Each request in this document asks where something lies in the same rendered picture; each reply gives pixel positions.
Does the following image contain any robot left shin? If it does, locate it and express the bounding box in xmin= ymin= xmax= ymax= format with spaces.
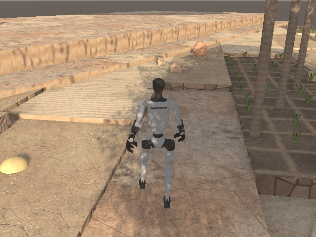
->
xmin=140 ymin=154 xmax=147 ymax=183

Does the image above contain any robot right upper arm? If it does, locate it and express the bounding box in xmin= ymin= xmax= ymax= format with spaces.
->
xmin=169 ymin=99 xmax=182 ymax=126

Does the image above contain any robot left upper arm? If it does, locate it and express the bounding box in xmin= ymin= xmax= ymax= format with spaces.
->
xmin=135 ymin=99 xmax=148 ymax=127

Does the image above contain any robot left hand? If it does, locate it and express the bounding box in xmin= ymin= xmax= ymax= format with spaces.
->
xmin=126 ymin=140 xmax=137 ymax=153

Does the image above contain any robot right forearm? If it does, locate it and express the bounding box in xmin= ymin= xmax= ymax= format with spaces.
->
xmin=177 ymin=119 xmax=185 ymax=135

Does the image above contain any robot right hand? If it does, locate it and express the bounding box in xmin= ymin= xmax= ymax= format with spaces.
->
xmin=174 ymin=133 xmax=185 ymax=142

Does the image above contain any humanoid robot torso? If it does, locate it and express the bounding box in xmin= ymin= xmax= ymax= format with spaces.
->
xmin=147 ymin=97 xmax=170 ymax=148

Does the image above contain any robot left forearm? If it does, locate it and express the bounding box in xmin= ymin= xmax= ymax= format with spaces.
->
xmin=128 ymin=120 xmax=139 ymax=142

